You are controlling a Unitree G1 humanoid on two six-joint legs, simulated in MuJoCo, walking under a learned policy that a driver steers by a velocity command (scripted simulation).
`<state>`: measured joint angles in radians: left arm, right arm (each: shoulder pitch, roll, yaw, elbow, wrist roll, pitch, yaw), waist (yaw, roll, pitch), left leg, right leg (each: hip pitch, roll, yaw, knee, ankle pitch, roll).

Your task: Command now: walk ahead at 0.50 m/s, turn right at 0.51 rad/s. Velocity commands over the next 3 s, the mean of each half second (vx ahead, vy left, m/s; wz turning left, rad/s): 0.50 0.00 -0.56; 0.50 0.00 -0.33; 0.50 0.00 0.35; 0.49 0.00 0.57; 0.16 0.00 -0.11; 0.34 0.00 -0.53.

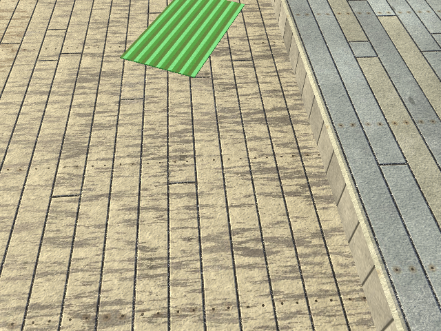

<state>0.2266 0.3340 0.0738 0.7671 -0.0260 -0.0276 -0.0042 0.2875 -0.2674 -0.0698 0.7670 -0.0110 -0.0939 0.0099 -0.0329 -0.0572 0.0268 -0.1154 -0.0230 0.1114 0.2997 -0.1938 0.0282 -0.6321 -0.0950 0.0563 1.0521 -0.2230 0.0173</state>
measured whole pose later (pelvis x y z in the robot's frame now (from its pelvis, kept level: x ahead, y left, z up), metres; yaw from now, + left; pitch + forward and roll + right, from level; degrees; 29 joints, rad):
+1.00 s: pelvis +0.54 -0.12 +0.00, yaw -27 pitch +1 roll +1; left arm 0.23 0.29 0.04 0.76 0.05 -0.02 -0.03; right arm 0.35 -0.26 -0.04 0.85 -0.02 -0.07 0.02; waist -0.04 -0.05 0.03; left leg -0.19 -0.04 0.00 0.35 -0.18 0.04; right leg -0.48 0.00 0.03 0.92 -0.33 -0.03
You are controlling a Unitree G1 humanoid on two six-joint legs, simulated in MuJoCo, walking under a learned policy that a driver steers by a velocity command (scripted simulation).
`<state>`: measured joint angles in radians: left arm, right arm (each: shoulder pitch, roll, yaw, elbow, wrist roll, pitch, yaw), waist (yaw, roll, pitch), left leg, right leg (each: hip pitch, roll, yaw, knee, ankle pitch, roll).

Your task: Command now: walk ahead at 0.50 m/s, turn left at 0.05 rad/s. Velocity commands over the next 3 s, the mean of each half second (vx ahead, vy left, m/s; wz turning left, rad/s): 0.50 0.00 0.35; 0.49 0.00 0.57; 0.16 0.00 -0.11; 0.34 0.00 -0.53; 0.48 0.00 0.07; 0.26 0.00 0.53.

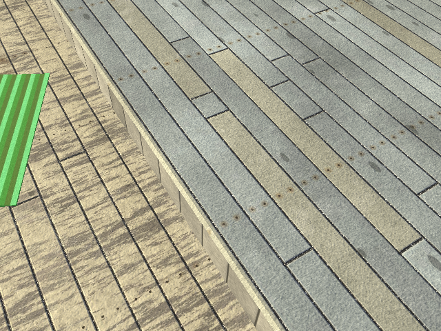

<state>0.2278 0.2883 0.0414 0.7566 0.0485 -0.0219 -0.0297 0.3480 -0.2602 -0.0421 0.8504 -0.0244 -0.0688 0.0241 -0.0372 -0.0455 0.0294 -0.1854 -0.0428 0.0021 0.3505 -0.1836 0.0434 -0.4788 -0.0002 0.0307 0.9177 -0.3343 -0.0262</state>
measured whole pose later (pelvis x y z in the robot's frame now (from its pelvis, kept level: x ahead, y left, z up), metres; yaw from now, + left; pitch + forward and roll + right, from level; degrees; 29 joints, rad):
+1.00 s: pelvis +0.46 +0.16 +0.00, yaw +32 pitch +2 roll +0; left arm 0.06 0.29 0.06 0.69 0.02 -0.10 0.01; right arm 0.32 -0.27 -0.08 0.74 0.02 -0.03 0.00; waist -0.07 -0.03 0.04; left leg -0.16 -0.14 -0.12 0.38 -0.23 0.10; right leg -0.68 -0.09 0.10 0.71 -0.01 0.06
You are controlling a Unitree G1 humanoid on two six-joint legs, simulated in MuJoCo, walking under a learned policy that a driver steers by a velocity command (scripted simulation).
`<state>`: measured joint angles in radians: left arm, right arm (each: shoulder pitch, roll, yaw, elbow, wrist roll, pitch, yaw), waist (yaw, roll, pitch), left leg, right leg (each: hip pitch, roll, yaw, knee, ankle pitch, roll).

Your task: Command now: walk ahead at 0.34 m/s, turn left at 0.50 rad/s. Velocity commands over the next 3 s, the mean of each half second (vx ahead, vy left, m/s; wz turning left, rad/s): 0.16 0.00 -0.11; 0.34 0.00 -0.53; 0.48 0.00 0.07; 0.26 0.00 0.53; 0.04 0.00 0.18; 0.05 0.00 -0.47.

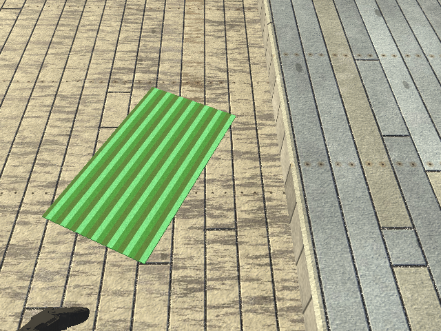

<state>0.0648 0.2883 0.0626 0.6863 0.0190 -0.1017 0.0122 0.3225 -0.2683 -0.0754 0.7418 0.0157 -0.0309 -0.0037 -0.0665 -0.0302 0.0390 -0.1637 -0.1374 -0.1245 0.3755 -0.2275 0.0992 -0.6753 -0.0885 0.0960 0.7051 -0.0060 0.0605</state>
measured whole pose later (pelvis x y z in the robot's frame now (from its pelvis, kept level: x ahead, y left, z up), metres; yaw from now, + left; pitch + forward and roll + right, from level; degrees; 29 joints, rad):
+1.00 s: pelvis +0.29 -0.04 -0.02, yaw -25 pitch +2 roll +1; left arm 0.13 0.26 0.07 0.65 0.05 0.01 -0.05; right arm 0.38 -0.27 -0.08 0.80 -0.02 -0.05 -0.01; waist -0.07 0.00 -0.01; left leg -0.02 0.09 0.21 0.47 -0.43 -0.04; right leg -0.42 0.00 -0.06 0.61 -0.27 -0.06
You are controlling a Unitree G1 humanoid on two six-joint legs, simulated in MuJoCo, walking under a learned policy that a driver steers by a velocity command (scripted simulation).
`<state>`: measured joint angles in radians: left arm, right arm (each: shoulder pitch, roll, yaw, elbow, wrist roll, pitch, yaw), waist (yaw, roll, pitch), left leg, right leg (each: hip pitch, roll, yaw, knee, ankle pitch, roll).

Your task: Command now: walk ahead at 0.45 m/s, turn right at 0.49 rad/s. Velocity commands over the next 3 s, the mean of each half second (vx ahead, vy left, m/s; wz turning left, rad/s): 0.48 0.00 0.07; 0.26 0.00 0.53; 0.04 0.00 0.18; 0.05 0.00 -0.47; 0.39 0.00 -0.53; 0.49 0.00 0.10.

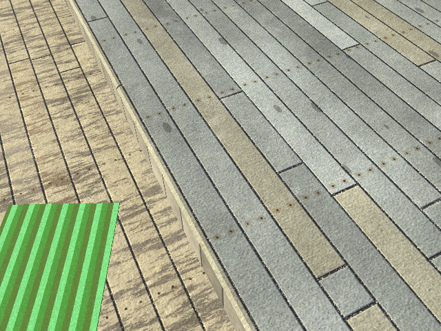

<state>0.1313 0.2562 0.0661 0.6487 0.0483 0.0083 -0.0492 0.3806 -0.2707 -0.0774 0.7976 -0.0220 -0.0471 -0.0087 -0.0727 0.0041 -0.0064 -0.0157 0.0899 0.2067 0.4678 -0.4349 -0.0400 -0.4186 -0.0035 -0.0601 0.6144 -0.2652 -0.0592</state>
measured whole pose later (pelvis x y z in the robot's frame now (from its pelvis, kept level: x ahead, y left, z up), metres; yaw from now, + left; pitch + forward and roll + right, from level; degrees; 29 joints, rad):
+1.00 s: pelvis +0.44 +0.10 +0.01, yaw +26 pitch +3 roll -2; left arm 0.06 0.14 -0.03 0.49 0.01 -0.05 0.04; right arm 0.28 -0.22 -0.03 0.72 0.00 0.10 -0.10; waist 0.00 -0.06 0.01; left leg -0.18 -0.20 -0.20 0.46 -0.29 0.15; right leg -1.09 -0.03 0.02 1.60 -0.27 0.07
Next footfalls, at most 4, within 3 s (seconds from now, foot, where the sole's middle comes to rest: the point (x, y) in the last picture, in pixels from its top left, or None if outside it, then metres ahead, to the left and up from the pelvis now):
0.56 left None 0.41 0.12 -0.76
1.10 right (200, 256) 0.67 0.05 -0.62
1.48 left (89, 319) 0.57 0.40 -0.76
1.92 right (170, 294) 0.63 0.15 -0.76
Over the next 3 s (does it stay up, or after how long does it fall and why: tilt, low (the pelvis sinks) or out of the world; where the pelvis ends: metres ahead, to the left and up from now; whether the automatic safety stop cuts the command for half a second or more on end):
stays up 1.04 0.19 0.06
